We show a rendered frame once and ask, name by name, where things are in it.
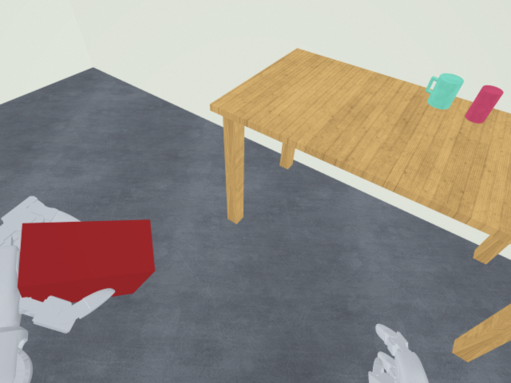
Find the left robot forearm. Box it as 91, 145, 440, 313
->
0, 326, 33, 383

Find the table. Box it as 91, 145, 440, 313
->
210, 48, 511, 362

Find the sponge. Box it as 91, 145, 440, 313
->
18, 219, 155, 302

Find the right robot hand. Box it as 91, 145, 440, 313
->
368, 324, 429, 383

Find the left robot hand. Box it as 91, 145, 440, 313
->
0, 196, 115, 334

